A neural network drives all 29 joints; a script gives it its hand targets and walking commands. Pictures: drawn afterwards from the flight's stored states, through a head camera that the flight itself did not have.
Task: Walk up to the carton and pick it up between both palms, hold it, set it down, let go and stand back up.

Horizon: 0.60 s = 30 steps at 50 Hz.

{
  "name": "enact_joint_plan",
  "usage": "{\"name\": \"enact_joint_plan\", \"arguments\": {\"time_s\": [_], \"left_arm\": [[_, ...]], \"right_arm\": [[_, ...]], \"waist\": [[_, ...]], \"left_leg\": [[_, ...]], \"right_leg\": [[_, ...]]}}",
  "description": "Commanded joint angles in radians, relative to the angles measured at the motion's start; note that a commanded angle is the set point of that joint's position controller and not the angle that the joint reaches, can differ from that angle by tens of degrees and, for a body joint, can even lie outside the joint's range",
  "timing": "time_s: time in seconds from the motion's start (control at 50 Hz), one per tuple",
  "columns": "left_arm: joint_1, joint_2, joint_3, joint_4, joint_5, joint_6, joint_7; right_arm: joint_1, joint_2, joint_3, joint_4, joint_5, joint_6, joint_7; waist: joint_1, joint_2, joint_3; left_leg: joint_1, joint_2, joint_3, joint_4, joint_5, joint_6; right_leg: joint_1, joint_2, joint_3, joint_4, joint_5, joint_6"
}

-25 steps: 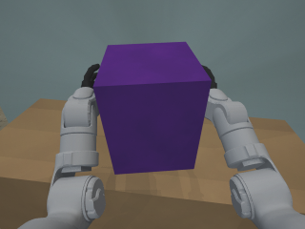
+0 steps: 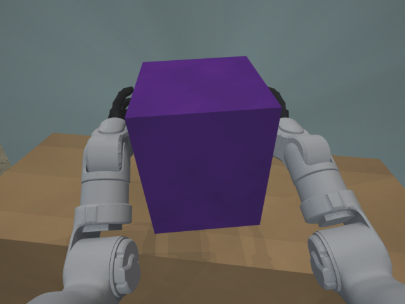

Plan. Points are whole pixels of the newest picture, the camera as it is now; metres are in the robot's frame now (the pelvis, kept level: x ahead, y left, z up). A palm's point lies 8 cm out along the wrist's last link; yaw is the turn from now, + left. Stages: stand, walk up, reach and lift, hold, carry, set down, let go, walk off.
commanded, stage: hold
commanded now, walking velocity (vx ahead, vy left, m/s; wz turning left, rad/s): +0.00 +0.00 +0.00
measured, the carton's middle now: (201, 143) +0.35 -0.01 +0.22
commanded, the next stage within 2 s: none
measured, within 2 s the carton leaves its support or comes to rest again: neither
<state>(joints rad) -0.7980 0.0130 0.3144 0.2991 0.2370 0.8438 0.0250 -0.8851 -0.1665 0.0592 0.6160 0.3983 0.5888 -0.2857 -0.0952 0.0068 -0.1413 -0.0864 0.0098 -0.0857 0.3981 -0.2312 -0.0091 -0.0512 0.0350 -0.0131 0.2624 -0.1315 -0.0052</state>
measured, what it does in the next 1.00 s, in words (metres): stands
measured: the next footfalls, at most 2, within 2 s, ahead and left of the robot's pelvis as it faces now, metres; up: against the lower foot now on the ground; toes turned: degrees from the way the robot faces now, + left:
none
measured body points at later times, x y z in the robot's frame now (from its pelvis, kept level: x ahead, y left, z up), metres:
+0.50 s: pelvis +0.00 +0.00 +0.00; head -0.09 +0.02 +0.44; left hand +0.38 +0.15 +0.26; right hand +0.37 -0.15 +0.26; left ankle +0.00 +0.12 -0.75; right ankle +0.01 -0.12 -0.75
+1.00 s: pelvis -0.01 +0.00 +0.00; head -0.09 +0.01 +0.44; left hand +0.37 +0.15 +0.27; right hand +0.37 -0.15 +0.26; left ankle +0.00 +0.12 -0.75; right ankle +0.01 -0.12 -0.75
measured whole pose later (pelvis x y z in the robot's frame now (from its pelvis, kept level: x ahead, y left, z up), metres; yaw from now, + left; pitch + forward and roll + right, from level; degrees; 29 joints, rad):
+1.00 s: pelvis -0.01 +0.00 +0.00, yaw -1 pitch -4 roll -1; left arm -0.84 0.01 0.35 0.34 0.24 0.84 0.03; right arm -0.91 -0.16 0.05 0.64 0.38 0.59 -0.28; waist -0.07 0.01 -0.15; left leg -0.09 0.01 -0.08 0.38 -0.21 -0.01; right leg -0.07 0.03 0.01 0.27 -0.12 0.00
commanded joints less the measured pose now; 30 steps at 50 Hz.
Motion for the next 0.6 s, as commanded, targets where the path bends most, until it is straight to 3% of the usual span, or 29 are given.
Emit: {"name": "enact_joint_plan", "arguments": {"time_s": [0.0, 0.06, 0.08, 0.1, 0.12, 0.14, 0.18, 0.2, 0.24, 0.26, 0.28, 0.3, 0.36, 0.42, 0.48, 0.54, 0.58], "left_arm": [[-0.781, -0.636, -0.451, -0.137, -0.170, -0.083, -0.144], [-0.859, -0.612, -0.450, -0.138, -0.172, -0.092, -0.143], [-0.845, -0.623, -0.446, -0.112, -0.170, -0.092, -0.140], [-0.869, -0.630, -0.458, -0.146, -0.179, -0.095, -0.134], [-0.841, -0.617, -0.441, -0.112, -0.168, -0.089, -0.130], [-0.835, -0.626, -0.464, -0.132, -0.174, -0.089, -0.129], [-0.800, -0.611, -0.441, -0.087, -0.168, -0.084, -0.135], [-0.803, -0.625, -0.461, -0.097, -0.175, -0.085, -0.136], [-0.809, -0.610, -0.439, -0.059, -0.167, -0.082, -0.143], [-0.790, -0.595, -0.411, -0.040, -0.158, -0.081, -0.147], [-0.775, -0.605, -0.402, -0.008, -0.158, -0.078, -0.152], [-0.766, -0.605, -0.408, -0.017, -0.149, -0.081, -0.153], [-0.810, -0.633, -0.449, -0.084, -0.177, -0.083, -0.154], [-0.830, -0.622, -0.458, -0.085, -0.177, -0.090, -0.151], [-0.856, -0.649, -0.494, -0.131, -0.205, -0.093, -0.146], [-0.894, -0.647, -0.487, -0.147, -0.200, -0.100, -0.138], [-0.823, -0.634, -0.450, -0.084, -0.165, -0.083, -0.139]], "right_arm": [[-0.947, 0.736, 0.259, -0.450, 0.144, -0.052, 0.110], [-0.978, 0.759, 0.239, -0.398, 0.113, -0.053, 0.118], [-0.983, 0.758, 0.246, -0.420, 0.112, -0.060, 0.121], [-1.001, 0.782, 0.252, -0.422, 0.116, -0.059, 0.124], [-0.991, 0.774, 0.253, -0.417, 0.110, -0.057, 0.123], [-0.981, 0.768, 0.258, -0.428, 0.119, -0.059, 0.119], [-0.989, 0.761, 0.267, -0.432, 0.126, -0.057, 0.113], [-0.966, 0.765, 0.263, -0.422, 0.129, -0.055, 0.112], [-0.952, 0.750, 0.241, -0.372, 0.113, -0.046, 0.112], [-0.972, 0.751, 0.246, -0.373, 0.112, -0.050, 0.113], [-0.998, 0.740, 0.237, -0.401, 0.107, -0.055, 0.114], [-0.969, 0.731, 0.225, -0.361, 0.090, -0.052, 0.114], [-0.983, 0.741, 0.236, -0.415, 0.109, -0.057, 0.110], [-0.930, 0.741, 0.209, -0.333, 0.106, -0.042, 0.113], [-0.955, 0.746, 0.215, -0.389, 0.104, -0.047, 0.114], [-0.955, 0.749, 0.217, -0.372, 0.114, -0.047, 0.121], [-0.928, 0.711, 0.206, -0.334, 0.096, -0.040, 0.121]], "waist": [[-0.004, 0.034, -0.350], [0.005, 0.013, -0.328], [0.027, 0.015, -0.333], [0.025, 0.010, -0.350], [0.032, 0.006, -0.336], [0.016, 0.009, -0.383], [0.029, 0.003, -0.354], [0.020, 0.025, -0.353], [0.015, 0.016, -0.310], [0.029, -0.019, -0.320], [0.027, -0.018, -0.309], [0.022, 0.002, -0.290], [-0.003, 0.030, -0.352], [-0.009, 0.053, -0.319], [-0.030, 0.054, -0.378], [-0.015, 0.079, -0.383], [-0.013, 0.073, -0.299]], "left_leg": [[0.049, -0.061, 0.033, -0.024, 0.354, -0.042], [0.013, -0.053, 0.038, -0.052, 0.247, -0.028], [0.006, -0.059, 0.041, -0.054, 0.236, -0.020], [0.000, -0.056, 0.040, -0.055, 0.255, -0.018], [0.003, -0.058, 0.043, -0.050, 0.269, -0.015], [0.036, -0.057, 0.039, -0.042, 0.288, -0.023], [0.025, -0.063, 0.041, -0.039, 0.296, -0.020], [0.019, -0.058, 0.041, -0.044, 0.301, -0.025], [0.006, -0.057, 0.043, -0.055, 0.233, -0.021], [-0.014, -0.059, 0.047, -0.068, 0.191, -0.006], [-0.036, -0.059, 0.044, -0.075, 0.173, -0.006], [-0.028, -0.060, 0.047, -0.078, 0.189, -0.006], [0.022, -0.055, 0.033, -0.039, 0.281, -0.026], [0.022, -0.055, 0.038, -0.051, 0.279, -0.039], [0.032, -0.054, 0.027, -0.034, 0.276, -0.045], [0.020, -0.052, 0.030, -0.034, 0.298, -0.048], [0.028, -0.043, 0.024, -0.050, 0.287, -0.050]], "right_leg": [[0.170, 0.044, 0.010, 0.014, 0.281, 0.047], [0.139, 0.042, 0.009, 0.007, 0.174, 0.045], [0.140, 0.039, 0.008, 0.004, 0.168, 0.048], [0.156, 0.043, 0.006, 0.013, 0.182, 0.049], [0.159, 0.037, 0.011, 0.015, 0.209, 0.053], [0.161, 0.040, 0.009, 0.024, 0.236, 0.054], [0.167, 0.044, 0.009, 0.019, 0.265, 0.055], [0.180, 0.042, 0.013, 0.020, 0.263, 0.047], [0.154, 0.035, 0.018, 0.011, 0.204, 0.050], [0.165, 0.029, 0.020, 0.002, 0.174, 0.056], [0.164, 0.023, 0.020, 0.000, 0.158, 0.058], [0.157, 0.021, 0.024, -0.002, 0.161, 0.057], [0.166, 0.035, 0.021, 0.014, 0.229, 0.046], [0.151, 0.044, 0.015, 0.006, 0.204, 0.036], [0.149, 0.046, 0.005, 0.013, 0.185, 0.035], [0.149, 0.039, 0.012, 0.013, 0.197, 0.037], [0.141, 0.048, 0.000, 0.005, 0.183, 0.029]]}}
